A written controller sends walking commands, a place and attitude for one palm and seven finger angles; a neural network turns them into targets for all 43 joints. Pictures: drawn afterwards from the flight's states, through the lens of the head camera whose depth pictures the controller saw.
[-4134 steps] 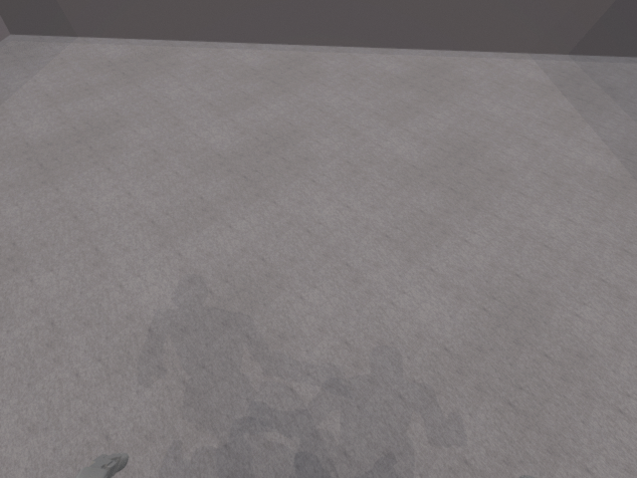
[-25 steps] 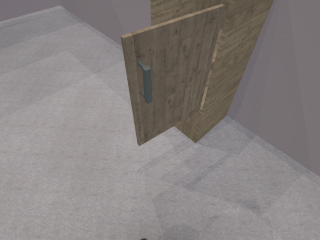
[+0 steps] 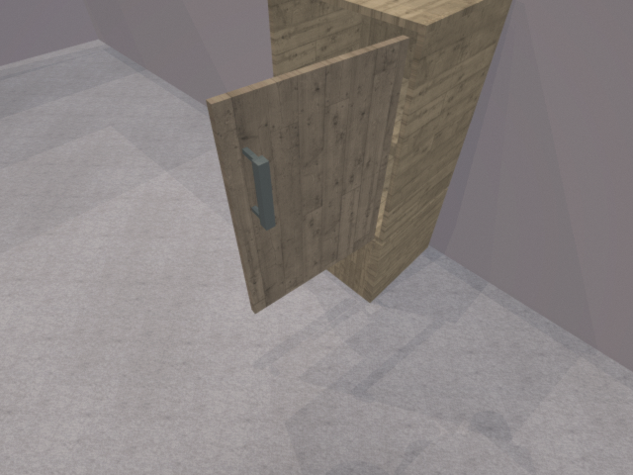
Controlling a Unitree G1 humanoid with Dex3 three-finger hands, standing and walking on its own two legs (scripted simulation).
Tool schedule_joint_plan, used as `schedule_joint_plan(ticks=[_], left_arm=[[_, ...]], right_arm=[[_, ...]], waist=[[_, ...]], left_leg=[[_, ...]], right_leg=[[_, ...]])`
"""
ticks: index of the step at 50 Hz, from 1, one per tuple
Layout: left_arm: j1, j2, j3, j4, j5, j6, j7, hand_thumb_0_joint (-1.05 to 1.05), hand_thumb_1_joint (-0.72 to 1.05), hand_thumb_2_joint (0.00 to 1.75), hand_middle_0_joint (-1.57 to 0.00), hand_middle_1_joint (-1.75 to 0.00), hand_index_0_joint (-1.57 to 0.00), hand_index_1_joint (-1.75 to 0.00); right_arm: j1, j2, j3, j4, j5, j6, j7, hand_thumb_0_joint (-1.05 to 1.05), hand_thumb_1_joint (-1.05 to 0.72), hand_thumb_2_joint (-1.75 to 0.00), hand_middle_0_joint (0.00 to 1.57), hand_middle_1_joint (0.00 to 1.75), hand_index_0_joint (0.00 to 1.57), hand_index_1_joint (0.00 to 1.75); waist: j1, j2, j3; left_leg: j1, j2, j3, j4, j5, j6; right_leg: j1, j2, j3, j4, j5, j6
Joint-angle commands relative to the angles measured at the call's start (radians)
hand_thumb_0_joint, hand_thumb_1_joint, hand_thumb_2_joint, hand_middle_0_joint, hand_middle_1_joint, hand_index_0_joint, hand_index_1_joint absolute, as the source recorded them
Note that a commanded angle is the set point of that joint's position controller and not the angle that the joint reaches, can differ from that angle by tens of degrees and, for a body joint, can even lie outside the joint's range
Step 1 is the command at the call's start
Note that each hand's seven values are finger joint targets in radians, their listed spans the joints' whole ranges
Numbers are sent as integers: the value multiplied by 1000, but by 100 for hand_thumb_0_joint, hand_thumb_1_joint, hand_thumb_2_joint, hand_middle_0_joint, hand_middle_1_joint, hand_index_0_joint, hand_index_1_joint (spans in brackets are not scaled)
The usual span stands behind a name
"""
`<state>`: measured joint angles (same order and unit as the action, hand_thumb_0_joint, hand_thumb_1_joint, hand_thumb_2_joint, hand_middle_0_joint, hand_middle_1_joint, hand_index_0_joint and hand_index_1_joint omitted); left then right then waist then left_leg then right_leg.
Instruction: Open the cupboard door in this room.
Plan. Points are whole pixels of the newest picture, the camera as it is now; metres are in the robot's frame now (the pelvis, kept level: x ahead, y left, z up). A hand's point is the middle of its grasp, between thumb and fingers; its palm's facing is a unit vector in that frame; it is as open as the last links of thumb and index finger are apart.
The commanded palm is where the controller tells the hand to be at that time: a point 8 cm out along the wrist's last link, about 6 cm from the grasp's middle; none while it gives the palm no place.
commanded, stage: let the arm hang, fingers relaxed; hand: left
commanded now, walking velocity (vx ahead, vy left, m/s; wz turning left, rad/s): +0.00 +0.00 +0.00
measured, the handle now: (258, 189) +0.57 +0.14 +0.02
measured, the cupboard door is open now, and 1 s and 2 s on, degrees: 82 82 82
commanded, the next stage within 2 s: look to check the result in 0.04 s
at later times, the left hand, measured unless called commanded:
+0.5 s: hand out of the picture -0.02 +0.17 -0.17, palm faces +0.05 -0.98 -0.20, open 7.4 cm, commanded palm none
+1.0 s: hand out of the picture +0.02 +0.19 -0.17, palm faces +0.02 -0.97 -0.25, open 7.4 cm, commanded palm none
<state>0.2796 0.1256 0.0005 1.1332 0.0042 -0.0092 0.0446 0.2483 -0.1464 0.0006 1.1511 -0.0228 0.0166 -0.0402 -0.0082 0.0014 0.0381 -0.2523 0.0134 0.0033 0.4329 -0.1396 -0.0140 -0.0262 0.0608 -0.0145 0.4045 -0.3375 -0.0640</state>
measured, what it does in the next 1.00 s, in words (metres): stands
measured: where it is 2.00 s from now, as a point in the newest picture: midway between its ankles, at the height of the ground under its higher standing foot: outside the picture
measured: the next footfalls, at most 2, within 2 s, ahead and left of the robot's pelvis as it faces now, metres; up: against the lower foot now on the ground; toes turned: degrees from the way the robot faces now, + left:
none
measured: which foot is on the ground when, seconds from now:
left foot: down 0.00-1.00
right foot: down 0.00-1.00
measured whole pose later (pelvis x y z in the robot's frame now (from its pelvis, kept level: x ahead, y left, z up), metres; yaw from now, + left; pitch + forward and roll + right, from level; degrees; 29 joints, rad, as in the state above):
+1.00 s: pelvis +0.01 +0.00 +0.00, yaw -1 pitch -2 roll +1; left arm 0.26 0.19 0.01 1.13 0.01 -0.02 0.03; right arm 0.19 -0.21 -0.01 1.14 -0.02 0.01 -0.04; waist 0.00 0.01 0.06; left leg -0.22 0.01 0.02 0.39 -0.14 -0.01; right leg 0.01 0.06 0.00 0.35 -0.32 -0.06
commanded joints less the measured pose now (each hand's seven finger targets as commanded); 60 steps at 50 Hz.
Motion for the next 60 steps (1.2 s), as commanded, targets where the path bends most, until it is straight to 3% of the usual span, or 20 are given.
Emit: schedule_joint_plan(ticks=[1, 7, 15, 23, 29, 36, 38, 41, 60], left_arm=[[120, 117, 28, -10, -1, -4, 10, 0, 90, 90, -20, -30, -20, -30], [123, 106, 28, -8, -2, -3, 10, 0, 90, 90, -20, -30, -20, -30], [134, 107, 27, -3, -2, -6, 8, 0, 90, 90, -20, -30, -20, -30], [124, 124, 27, -2, 0, -9, 4, 0, 90, 90, -20, -30, -20, -30], [107, 140, 29, -7, 1, -10, 1, 0, 90, 90, -20, -30, -20, -30], [84, 163, 33, -13, 1, -14, 0, 0, 90, 90, -20, -30, -20, -30], [73, 170, 33, -13, 1, -14, -1, 0, 90, 90, -20, -30, -20, -30], [69, 182, 36, -16, 2, -16, 0, 0, 90, 90, -20, -30, -20, -30], [23, 227, 39, -29, -1, -16, -2, 0, 90, 90, -20, -30, -20, -30]], right_arm=[[46, -80, -11, -28, 6, -10, -8, 0, -90, -90, 20, 30, 20, 30], [57, -80, -14, -25, 6, -11, -12, 0, -90, -90, 20, 30, 20, 30], [58, -91, -17, -25, 7, -14, -12, 0, -90, -90, 20, 30, 20, 30], [32, -113, -23, -29, 7, -14, -8, 0, -90, -90, 20, 30, 20, 30], [17, -130, -23, -32, 6, -16, -6, 0, -90, -90, 20, 30, 20, 30], [-11, -160, -25, -42, 7, -19, -6, 0, -90, -90, 20, 30, 20, 30], [-12, -160, -25, -41, 5, -20, -5, 0, -90, -90, 20, 30, 20, 30], [-23, -176, -27, -45, 7, -21, -5, 0, -90, -90, 20, 30, 20, 30], [-51, -202, -27, -46, 7, -19, -3, 0, -90, -90, 20, 30, 20, 30]], waist=[[9, -2, 43], [4, 16, 40], [2, -9, 29], [2, -2, 67], [2, 6, 54], [6, -16, 34], [2, 6, 33], [6, -20, 22], [4, -12, 15]], left_leg=[[89, 72, -52, -8, 165, 45], [107, 77, -56, -9, 174, 47], [130, 81, -64, -21, 173, 51], [127, 84, -69, -44, 130, 52], [131, 85, -77, -57, 123, 52], [151, 87, -77, -53, 152, 53], [146, 89, -74, -54, 157, 52], [157, 90, -70, -49, 173, 52], [157, 90, -61, -49, 178, 45]], right_leg=[[-135, -155, 89, -103, 362, 41], [-133, -152, 88, -102, 341, 30], [-133, -148, 89, -106, 312, 23], [-162, -148, 94, -124, 243, 17], [-154, -149, 96, -128, 215, 13], [-147, -151, 101, -131, 261, 16], [-139, -155, 101, -130, 273, 15], [-133, -156, 104, -131, 313, 20], [-105, -165, 104, -138, 378, 34]])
